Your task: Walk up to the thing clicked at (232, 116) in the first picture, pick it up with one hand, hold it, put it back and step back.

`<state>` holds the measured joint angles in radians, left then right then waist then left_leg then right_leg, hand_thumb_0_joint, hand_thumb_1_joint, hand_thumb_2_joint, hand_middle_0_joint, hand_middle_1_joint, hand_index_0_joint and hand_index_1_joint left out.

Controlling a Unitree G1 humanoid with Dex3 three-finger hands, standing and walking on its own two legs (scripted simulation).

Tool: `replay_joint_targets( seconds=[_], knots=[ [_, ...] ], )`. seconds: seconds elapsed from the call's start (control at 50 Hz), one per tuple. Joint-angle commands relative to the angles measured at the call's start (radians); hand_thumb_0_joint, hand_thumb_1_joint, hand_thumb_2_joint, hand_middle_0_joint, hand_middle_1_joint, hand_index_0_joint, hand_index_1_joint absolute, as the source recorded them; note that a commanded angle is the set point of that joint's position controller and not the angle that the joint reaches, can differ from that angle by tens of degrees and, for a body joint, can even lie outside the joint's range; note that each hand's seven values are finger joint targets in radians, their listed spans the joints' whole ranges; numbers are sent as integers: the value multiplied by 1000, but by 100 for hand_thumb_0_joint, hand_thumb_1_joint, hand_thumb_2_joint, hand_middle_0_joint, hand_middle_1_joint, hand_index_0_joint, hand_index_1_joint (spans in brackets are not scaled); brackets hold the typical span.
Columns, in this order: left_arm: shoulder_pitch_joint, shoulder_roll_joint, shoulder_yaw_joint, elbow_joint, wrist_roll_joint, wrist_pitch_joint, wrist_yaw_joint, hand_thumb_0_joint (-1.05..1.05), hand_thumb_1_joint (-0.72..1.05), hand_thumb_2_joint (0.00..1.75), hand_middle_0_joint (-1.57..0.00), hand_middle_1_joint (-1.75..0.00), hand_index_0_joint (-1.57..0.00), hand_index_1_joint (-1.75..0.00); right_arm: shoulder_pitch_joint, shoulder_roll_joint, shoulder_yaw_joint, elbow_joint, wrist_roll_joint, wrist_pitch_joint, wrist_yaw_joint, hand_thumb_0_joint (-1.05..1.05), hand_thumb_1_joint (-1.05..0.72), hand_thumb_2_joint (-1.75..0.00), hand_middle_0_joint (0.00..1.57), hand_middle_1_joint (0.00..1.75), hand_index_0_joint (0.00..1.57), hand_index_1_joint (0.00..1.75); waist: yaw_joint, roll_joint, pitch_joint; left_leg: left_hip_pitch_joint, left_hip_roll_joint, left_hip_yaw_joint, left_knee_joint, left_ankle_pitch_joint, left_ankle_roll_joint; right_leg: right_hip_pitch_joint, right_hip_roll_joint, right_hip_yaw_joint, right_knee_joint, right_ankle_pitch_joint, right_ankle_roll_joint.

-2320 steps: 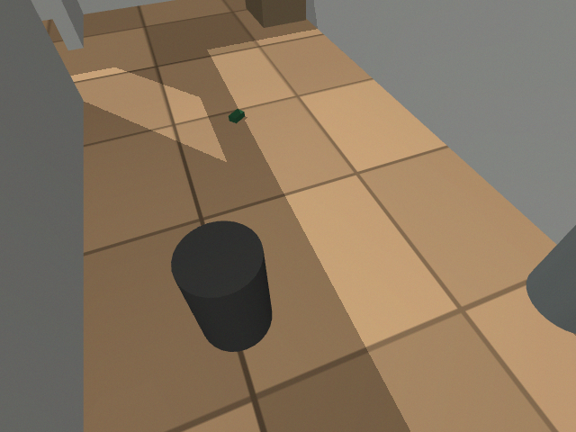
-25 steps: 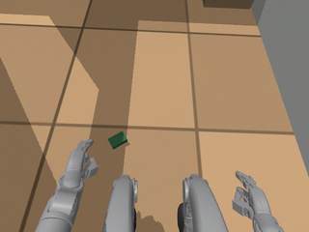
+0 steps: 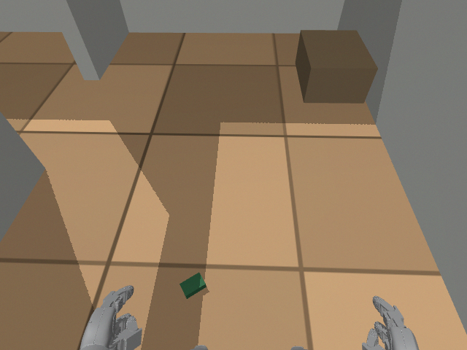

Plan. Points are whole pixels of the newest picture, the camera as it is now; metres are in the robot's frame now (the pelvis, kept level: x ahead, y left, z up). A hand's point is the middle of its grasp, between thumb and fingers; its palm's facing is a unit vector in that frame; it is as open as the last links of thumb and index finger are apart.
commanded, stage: home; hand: left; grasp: from above
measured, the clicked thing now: (193, 285) +0.47 +0.19 -0.69
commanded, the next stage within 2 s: none
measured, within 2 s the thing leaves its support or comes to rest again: neither
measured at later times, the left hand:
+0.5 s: hand out of the picture +0.15 +0.18 -0.04, palm faces +0.06 -0.98 -0.21, open 7.7 cm
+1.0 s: hand (136, 346) +0.16 +0.18 -0.04, palm faces +0.05 -0.98 -0.21, open 7.4 cm
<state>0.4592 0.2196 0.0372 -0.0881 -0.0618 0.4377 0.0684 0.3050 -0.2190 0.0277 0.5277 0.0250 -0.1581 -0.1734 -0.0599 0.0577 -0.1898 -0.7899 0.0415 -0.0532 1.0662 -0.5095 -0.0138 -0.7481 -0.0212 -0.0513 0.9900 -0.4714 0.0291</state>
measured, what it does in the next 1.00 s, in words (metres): stands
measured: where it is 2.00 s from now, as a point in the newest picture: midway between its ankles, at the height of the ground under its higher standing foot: outside the picture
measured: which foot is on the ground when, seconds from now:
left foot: down 0.00-1.00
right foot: down 0.00-1.00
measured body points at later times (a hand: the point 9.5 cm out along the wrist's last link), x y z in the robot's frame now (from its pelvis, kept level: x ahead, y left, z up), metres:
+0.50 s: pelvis +0.00 +0.00 +0.01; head +0.01 +0.00 +0.46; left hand +0.15 +0.23 -0.02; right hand +0.16 -0.24 -0.05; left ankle +0.01 +0.12 -0.67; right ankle +0.01 -0.14 -0.67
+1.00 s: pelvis +0.00 -0.01 +0.01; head +0.01 +0.00 +0.46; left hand +0.15 +0.23 -0.02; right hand +0.16 -0.25 -0.05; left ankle +0.01 +0.12 -0.67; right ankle +0.01 -0.14 -0.67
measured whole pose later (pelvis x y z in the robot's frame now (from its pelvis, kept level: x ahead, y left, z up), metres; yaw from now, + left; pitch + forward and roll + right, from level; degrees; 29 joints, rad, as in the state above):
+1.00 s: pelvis +0.00 -0.01 +0.01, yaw +1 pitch +10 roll -2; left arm 0.49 0.22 0.03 -0.11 -0.05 0.46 0.02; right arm 0.29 -0.22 0.03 0.55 0.00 -0.25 -0.18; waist -0.04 0.05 -0.16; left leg -0.69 0.04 -0.06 1.00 -0.49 -0.02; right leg -0.65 -0.02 -0.06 0.94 -0.46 0.02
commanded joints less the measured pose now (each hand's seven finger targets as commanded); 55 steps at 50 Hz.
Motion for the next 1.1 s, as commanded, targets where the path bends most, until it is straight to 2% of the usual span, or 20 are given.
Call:
replay_joint_targets(
  seconds=[0.0,0.04,0.1,0.18,0.3,0.42,0.56,0.58,0.68,0.74,0.76,0.8,0.86,0.9,0.92,0.98,1.0,1.02,1.04,1.08],
  knots=[
    [30,89,50,-217,3,-33,-5,0,90,90,-20,-30,-20,-30,-56,-110,-47,-155,-8,-76,-26,0,-90,-90,20,30,20,30,-1,-23,-94,189,-36,1,-198,324,24,151,48,-28,-177,273,-31],
    [28,88,41,-220,3,-26,-19,0,90,90,-20,-30,-20,-30,-60,-115,-48,-154,-11,-86,-27,0,-90,-90,20,30,20,30,-4,-22,-62,196,-37,7,-219,293,25,147,48,-30,-194,242,-30],
    [26,92,48,-216,8,-21,-30,0,90,90,-20,-30,-20,-30,-76,-118,-48,-161,-14,-104,-29,0,-90,-90,20,30,20,30,5,-39,-9,187,-37,5,-242,231,26,137,46,-38,-210,182,-26],
    [-11,100,49,-214,15,-19,-41,0,89,90,-20,-30,-20,-30,-84,-122,-48,-159,-19,-123,-26,0,-90,-90,20,30,20,30,5,-22,10,187,-41,9,-254,177,28,130,40,-33,-225,137,-24],
    [0,110,59,-236,23,-23,-40,0,85,87,-19,-29,-19,-29,-89,-122,-51,-155,-21,-139,-23,0,-90,-90,20,30,20,30,14,1,-47,216,-45,14,-242,226,24,161,38,-29,-210,182,-26],
    [4,111,60,-222,24,-30,-38,0,77,82,-19,-28,-19,-28,-93,-122,-49,-148,-22,-142,-24,0,-90,-90,20,30,20,30,18,0,-48,202,-43,9,-243,205,24,159,41,-28,-206,167,-24],
    [3,98,51,-221,16,-34,-39,0,84,87,-19,-29,-19,-29,-92,-122,-47,-144,-20,-146,-26,0,-90,-90,20,30,20,30,15,-12,-39,199,-37,1,-246,200,22,150,44,-31,-202,158,-26],
    [9,104,56,-214,16,-33,-39,0,82,85,-19,-29,-19,-29,-93,-125,-48,-142,-20,-146,-25,0,-90,-90,20,30,20,30,24,-11,-29,191,-37,2,-251,185,22,145,45,-32,-204,146,-25],
    [18,101,54,-208,16,-30,-40,0,89,89,-20,-30,-20,-30,-95,-120,-46,-146,-19,-149,-27,0,-90,-90,20,30,20,30,24,-11,-25,182,-39,5,-253,160,23,140,43,-29,-208,127,-26],
    [11,106,55,-213,14,-31,-42,0,90,90,-20,-30,-20,-30,-92,-124,-48,-139,-18,-150,-27,0,-90,-90,20,30,20,30,26,-14,-29,185,-37,2,-251,182,22,148,43,-29,-202,143,-25],
    [4,116,67,-230,16,-32,-40,0,90,90,-20,-30,-20,-30,-88,-127,-51,-139,-18,-151,-25,0,-90,-90,20,30,20,30,28,-10,-38,190,-35,4,-250,185,21,149,44,-28,-198,144,-28],
    [12,104,54,-217,18,-30,-42,0,90,90,-20,-30,-20,-30,-88,-124,-51,-143,-18,-151,-27,0,-90,-90,20,30,20,30,21,-23,-45,194,-38,8,-242,199,24,151,42,-26,-202,156,-26],
    [2,121,67,-235,17,-33,-39,0,90,90,-20,-30,-20,-30,-84,-122,-50,-134,-19,-151,-27,0,-90,-90,20,30,20,30,28,-26,-36,181,-41,15,-234,193,26,158,39,-23,-208,154,-24],
    [2,121,63,-239,17,-34,-40,0,90,90,-20,-30,-20,-30,-82,-120,-50,-135,-20,-149,-30,0,-90,-90,20,30,20,30,23,-24,-59,196,-43,19,-224,221,26,165,37,-18,-206,183,-22],
    [28,97,47,-188,19,-27,-41,0,90,90,-20,-30,-20,-30,-84,-119,-49,-133,-19,-149,-29,0,-90,-90,20,30,20,30,16,-39,-34,184,-44,23,-220,212,28,153,37,-17,-212,179,-20],
    [5,113,64,-223,16,-29,-41,0,90,90,-20,-30,-20,-30,-92,-124,-51,-136,-18,-149,-28,0,-90,-90,20,30,20,30,24,-26,-33,179,-43,18,-235,179,26,152,37,-21,-212,146,-22],
    [8,110,56,-219,18,-28,-45,0,90,90,-20,-30,-20,-30,-88,-121,-50,-135,-19,-148,-27,0,-90,-90,20,30,20,30,25,-7,-38,184,-42,15,-238,183,23,151,38,-20,-208,146,-25],
    [-21,135,70,-266,20,-34,-41,0,90,90,-20,-30,-20,-30,-88,-125,-54,-135,-18,-146,-27,0,-90,-90,20,30,20,30,28,5,-26,187,-39,17,-243,175,22,143,39,-21,-207,137,-26],
    [13,110,52,-218,21,-30,-43,0,90,90,-20,-30,-20,-30,-88,-121,-51,-135,-18,-147,-28,0,-90,-90,20,30,20,30,22,-14,-26,189,-40,14,-238,186,24,145,39,-23,-207,147,-24],
    [-16,124,59,-259,20,-37,-41,0,90,90,-20,-30,-20,-30,-84,-117,-50,-132,-19,-148,-28,0,-90,-90,20,30,20,30,23,-2,-40,188,-41,14,-234,195,23,151,38,-22,-203,159,-24]
  ],
)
